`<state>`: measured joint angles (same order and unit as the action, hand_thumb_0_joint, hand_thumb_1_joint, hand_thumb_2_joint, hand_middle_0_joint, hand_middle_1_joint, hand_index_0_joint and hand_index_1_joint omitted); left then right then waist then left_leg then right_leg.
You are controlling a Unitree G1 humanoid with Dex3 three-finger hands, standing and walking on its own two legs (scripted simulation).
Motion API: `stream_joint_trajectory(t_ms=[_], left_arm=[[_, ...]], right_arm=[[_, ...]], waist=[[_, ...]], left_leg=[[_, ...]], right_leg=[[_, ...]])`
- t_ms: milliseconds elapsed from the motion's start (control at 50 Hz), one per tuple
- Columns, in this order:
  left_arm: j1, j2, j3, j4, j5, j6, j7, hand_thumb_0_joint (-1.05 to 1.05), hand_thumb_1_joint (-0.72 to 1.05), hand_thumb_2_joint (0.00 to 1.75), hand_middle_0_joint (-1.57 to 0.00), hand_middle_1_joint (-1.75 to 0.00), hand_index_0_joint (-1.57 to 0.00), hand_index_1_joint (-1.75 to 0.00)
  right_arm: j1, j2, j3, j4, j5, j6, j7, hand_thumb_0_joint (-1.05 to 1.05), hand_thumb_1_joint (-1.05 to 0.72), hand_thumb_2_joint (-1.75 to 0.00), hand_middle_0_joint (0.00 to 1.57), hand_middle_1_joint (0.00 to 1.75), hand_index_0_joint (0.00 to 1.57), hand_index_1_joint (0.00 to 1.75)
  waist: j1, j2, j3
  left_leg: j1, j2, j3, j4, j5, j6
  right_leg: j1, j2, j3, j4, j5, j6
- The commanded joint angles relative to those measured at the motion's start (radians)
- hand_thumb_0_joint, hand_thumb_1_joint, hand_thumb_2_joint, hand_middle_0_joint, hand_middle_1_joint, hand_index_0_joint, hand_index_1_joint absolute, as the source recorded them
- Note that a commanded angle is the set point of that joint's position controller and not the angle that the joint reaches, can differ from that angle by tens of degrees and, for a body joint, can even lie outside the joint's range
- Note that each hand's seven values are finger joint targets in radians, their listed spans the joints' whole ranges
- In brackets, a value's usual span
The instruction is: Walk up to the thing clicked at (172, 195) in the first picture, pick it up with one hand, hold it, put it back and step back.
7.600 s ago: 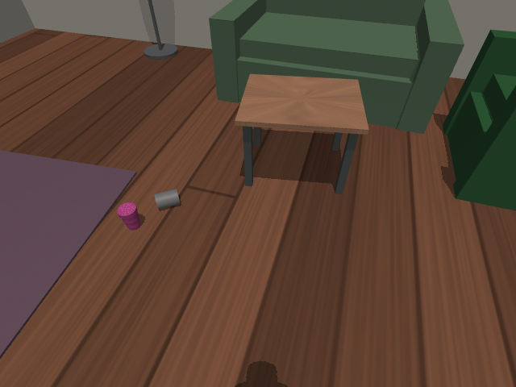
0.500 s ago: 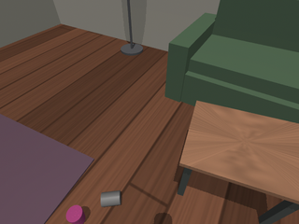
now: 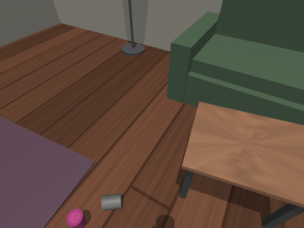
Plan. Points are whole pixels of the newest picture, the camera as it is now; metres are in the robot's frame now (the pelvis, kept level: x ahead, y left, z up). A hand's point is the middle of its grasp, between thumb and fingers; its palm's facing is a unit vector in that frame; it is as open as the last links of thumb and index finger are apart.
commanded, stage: stand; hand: left
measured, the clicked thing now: (112, 201) +0.46 +0.27 -0.74
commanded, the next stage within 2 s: walk up in 0.10 s
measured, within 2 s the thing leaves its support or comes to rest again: neither
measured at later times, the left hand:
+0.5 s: hand out of the picture +0.10 +0.27 -0.16, palm faces -0.01 -0.93 -0.36, open 7.4 cm
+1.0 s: hand out of the picture +0.11 +0.28 -0.16, palm faces -0.01 -0.92 -0.38, open 7.4 cm
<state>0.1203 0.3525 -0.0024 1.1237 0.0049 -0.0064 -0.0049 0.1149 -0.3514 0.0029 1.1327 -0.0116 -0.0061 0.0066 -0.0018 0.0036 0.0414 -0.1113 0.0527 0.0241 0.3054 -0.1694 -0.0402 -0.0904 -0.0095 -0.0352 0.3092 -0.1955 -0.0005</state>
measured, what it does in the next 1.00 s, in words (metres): stands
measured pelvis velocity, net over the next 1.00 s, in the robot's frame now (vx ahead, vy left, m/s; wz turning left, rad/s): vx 0.03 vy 0.01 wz -0.02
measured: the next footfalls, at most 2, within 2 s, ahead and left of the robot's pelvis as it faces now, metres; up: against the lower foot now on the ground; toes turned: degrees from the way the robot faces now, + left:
right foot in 1.52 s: +0.08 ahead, -0.10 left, +0.00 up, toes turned -1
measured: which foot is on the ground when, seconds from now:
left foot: down 0.00-1.00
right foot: down 0.00-1.00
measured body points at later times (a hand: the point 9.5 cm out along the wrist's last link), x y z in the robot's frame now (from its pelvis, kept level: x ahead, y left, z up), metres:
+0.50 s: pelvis +0.03 +0.01 -0.01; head +0.04 +0.01 +0.44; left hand +0.10 +0.32 -0.14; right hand +0.09 -0.29 -0.14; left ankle +0.00 +0.14 -0.75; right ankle -0.02 -0.12 -0.75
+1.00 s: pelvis +0.03 +0.01 -0.02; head +0.04 +0.01 +0.43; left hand +0.11 +0.32 -0.14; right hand +0.11 -0.30 -0.14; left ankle +0.00 +0.14 -0.75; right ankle -0.02 -0.11 -0.75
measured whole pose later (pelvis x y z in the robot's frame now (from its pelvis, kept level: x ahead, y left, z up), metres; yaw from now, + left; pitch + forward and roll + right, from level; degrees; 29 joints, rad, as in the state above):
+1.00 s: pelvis +0.03 +0.01 -0.02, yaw -1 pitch -4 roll +0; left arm 0.15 0.38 0.03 1.02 0.00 0.00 0.01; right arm 0.14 -0.35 -0.04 0.99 -0.01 0.01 0.02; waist 0.01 -0.01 0.09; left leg -0.12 0.05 0.04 0.54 -0.35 -0.02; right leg -0.13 -0.03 -0.02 0.58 -0.36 -0.01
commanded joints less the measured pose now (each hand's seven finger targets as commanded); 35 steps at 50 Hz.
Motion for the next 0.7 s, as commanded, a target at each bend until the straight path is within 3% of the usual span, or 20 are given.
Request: stream_joint_trajectory(t_ms=[0, 60, 80, 100, 180, 220, 300, 360, 500, 600, 680], left_arm=[[-0.031, 0.214, 0.043, -0.059, 0.004, -0.026, 0.014, 0.00, 0.90, 0.90, -0.20, -0.30, -0.20, -0.30], [-0.030, 0.216, 0.044, -0.053, 0.003, -0.025, 0.015, 0.00, 0.90, 0.90, -0.20, -0.30, -0.20, -0.30], [-0.004, 0.236, 0.066, -0.071, 0.008, -0.035, 0.010, 0.00, 0.90, 0.90, -0.20, -0.30, -0.20, -0.30], [0.001, 0.238, 0.069, -0.072, 0.014, -0.037, 0.010, 0.00, 0.90, 0.90, -0.20, -0.30, -0.20, -0.30], [-0.015, 0.247, 0.081, -0.099, 0.018, -0.035, 0.011, 0.00, 0.90, 0.90, -0.20, -0.30, -0.20, -0.30], [-0.024, 0.237, 0.079, -0.113, 0.016, -0.034, 0.010, 0.00, 0.90, 0.90, -0.20, -0.30, -0.20, -0.30], [0.008, 0.216, 0.076, -0.115, 0.007, -0.034, 0.011, 0.00, 0.90, 0.90, -0.20, -0.30, -0.20, -0.30], [0.020, 0.221, 0.074, -0.126, 0.006, -0.032, 0.013, 0.00, 0.90, 0.90, -0.20, -0.30, -0.20, -0.30], [0.019, 0.227, 0.069, -0.145, 0.003, -0.029, 0.018, 0.00, 0.90, 0.90, -0.20, -0.30, -0.20, -0.30], [0.034, 0.235, 0.070, -0.152, 0.001, -0.029, 0.024, 0.00, 0.90, 0.90, -0.20, -0.30, -0.20, -0.30], [0.036, 0.252, 0.080, -0.159, 0.002, -0.029, 0.027, 0.00, 0.90, 0.90, -0.20, -0.30, -0.20, -0.30]], right_arm=[[-0.040, -0.209, -0.040, -0.055, 0.000, -0.024, -0.014, 0.00, -0.90, -0.90, 0.20, 0.30, 0.20, 0.30], [-0.041, -0.207, -0.039, -0.055, 0.002, -0.025, -0.015, 0.00, -0.90, -0.90, 0.20, 0.30, 0.20, 0.30], [-0.009, -0.221, -0.060, -0.072, -0.005, -0.021, -0.008, 0.00, -0.90, -0.90, 0.20, 0.30, 0.20, 0.30], [-0.010, -0.217, -0.062, -0.078, -0.008, -0.017, -0.006, 0.00, -0.90, -0.90, 0.20, 0.30, 0.20, 0.30], [0.002, -0.199, -0.063, -0.100, -0.014, -0.011, -0.001, 0.00, -0.90, -0.90, 0.20, 0.30, 0.20, 0.30], [0.015, -0.198, -0.064, -0.107, -0.015, -0.015, 0.000, 0.00, -0.90, -0.90, 0.20, 0.30, 0.20, 0.30], [0.017, -0.217, -0.073, -0.127, -0.008, -0.022, -0.003, 0.00, -0.90, -0.90, 0.20, 0.30, 0.20, 0.30], [0.020, -0.223, -0.079, -0.143, -0.006, -0.017, -0.006, 0.00, -0.90, -0.90, 0.20, 0.30, 0.20, 0.30], [0.013, -0.224, -0.090, -0.172, 0.000, -0.005, -0.007, 0.00, -0.90, -0.90, 0.20, 0.30, 0.20, 0.30], [0.007, -0.215, -0.092, -0.181, 0.002, -0.003, -0.009, 0.00, -0.90, -0.90, 0.20, 0.30, 0.20, 0.30], [-0.002, -0.208, -0.093, -0.195, 0.002, 0.001, -0.007, 0.00, -0.90, -0.90, 0.20, 0.30, 0.20, 0.30]], waist=[[0.002, 0.021, -0.081], [0.003, 0.012, -0.065], [0.010, 0.008, -0.106], [0.008, -0.007, -0.096], [0.006, -0.041, -0.008], [0.004, -0.031, 0.027], [0.012, 0.011, -0.009], [0.010, 0.028, -0.045], [0.008, 0.037, -0.061], [0.014, 0.013, -0.057], [0.014, -0.031, -0.043]], left_leg=[[0.047, 0.095, -0.071, -0.031, 0.169, 0.050], [0.044, 0.095, -0.074, -0.034, 0.180, 0.048], [0.055, 0.058, -0.046, 0.007, 0.079, 0.073], [0.030, 0.052, -0.034, 0.029, 0.036, 0.080], [-0.044, 0.026, -0.017, 0.049, -0.076, 0.070], [-0.043, 0.039, -0.040, 0.033, -0.022, 0.072], [0.008, 0.078, -0.075, 0.048, 0.182, 0.100], [0.023, 0.076, -0.064, 0.069, 0.230, 0.106], [0.021, 0.066, -0.055, 0.103, 0.215, 0.110], [0.016, 0.057, -0.041, 0.142, 0.283, 0.106], [-0.030, 0.034, -0.014, 0.188, 0.223, 0.100]], right_leg=[[0.000, -0.136, 0.101, -0.046, 0.197, -0.022], [-0.003, -0.132, 0.098, -0.045, 0.198, -0.020], [0.035, -0.098, 0.085, -0.026, 0.119, -0.027], [0.030, -0.105, 0.091, -0.024, 0.089, -0.035], [-0.040, -0.136, 0.149, -0.044, -0.066, -0.062], [-0.070, -0.121, 0.134, -0.022, -0.023, -0.056], [-0.036, -0.074, 0.070, 0.067, 0.188, -0.040], [0.001, -0.078, 0.067, 0.093, 0.244, -0.043], [0.010, -0.074, 0.063, 0.129, 0.241, -0.050], [0.024, -0.089, 0.072, 0.151, 0.328, -0.058], [0.040, -0.111, 0.102, 0.143, 0.318, -0.075]])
